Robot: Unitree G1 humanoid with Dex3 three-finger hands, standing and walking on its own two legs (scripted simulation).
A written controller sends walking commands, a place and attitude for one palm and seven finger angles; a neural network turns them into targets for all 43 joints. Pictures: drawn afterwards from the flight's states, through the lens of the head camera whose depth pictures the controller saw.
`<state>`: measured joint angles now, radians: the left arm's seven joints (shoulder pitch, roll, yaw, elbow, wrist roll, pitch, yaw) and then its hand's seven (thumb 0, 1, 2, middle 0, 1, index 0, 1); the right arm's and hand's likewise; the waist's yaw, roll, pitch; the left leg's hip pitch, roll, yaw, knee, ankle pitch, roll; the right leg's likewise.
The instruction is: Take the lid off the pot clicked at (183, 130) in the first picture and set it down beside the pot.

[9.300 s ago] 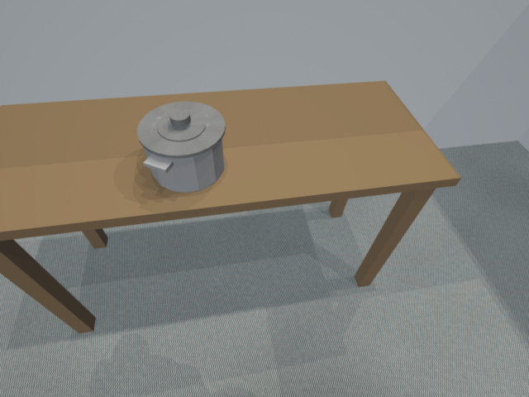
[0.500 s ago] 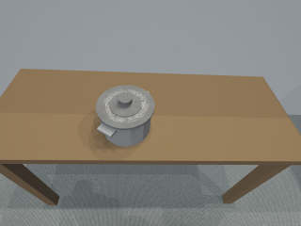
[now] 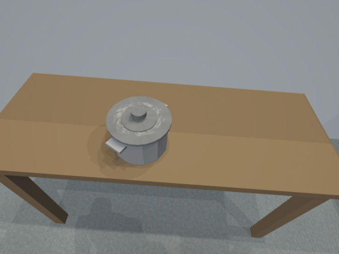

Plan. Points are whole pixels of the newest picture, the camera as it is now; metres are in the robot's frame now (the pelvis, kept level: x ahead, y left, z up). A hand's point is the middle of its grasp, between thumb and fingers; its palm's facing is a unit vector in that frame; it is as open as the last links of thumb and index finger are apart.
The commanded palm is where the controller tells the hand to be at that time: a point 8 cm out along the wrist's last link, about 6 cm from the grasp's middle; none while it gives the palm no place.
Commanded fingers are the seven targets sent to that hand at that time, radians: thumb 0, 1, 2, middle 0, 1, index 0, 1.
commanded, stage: come to a stop and stand still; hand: left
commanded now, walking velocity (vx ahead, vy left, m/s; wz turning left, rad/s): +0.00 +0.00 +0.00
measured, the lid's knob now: (138, 112) +0.45 +0.13 +0.06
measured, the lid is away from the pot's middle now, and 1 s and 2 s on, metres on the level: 0.00 0.00 0.00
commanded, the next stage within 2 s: look again from close up in 1.00 s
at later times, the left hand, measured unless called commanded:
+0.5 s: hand out of the picture +0.00 +0.27 -0.17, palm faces +0.00 -0.98 -0.22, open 7.3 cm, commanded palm none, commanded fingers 0.00 0.90 0.90 -0.20 -0.30 -0.20 -0.30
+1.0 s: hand out of the picture -0.01 +0.25 -0.18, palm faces +0.03 -0.99 -0.15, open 7.3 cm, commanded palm none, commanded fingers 0.00 0.90 0.90 -0.20 -0.30 -0.20 -0.30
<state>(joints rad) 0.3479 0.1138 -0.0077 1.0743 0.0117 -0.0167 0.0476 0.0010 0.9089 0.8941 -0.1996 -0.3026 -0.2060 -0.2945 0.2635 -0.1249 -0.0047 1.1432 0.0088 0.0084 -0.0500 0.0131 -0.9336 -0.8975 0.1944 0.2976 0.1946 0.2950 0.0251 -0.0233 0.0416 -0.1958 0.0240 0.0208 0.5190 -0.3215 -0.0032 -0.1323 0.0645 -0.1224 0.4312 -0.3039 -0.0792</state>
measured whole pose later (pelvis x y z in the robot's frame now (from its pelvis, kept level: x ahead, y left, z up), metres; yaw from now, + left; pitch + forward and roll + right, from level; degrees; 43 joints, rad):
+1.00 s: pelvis +0.00 +0.09 +0.00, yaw -1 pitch +0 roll -1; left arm 0.31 0.14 -0.01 1.08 0.01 0.01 0.04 0.00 0.91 0.89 -0.20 -0.30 -0.20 -0.29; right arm 0.31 -0.14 0.02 1.10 0.00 -0.02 -0.04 0.01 -0.92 -0.90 0.20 0.30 0.20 0.30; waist 0.02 -0.03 0.02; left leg -0.14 -0.11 0.08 0.44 -0.30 0.14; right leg -0.15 -0.07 -0.06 0.47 -0.31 0.04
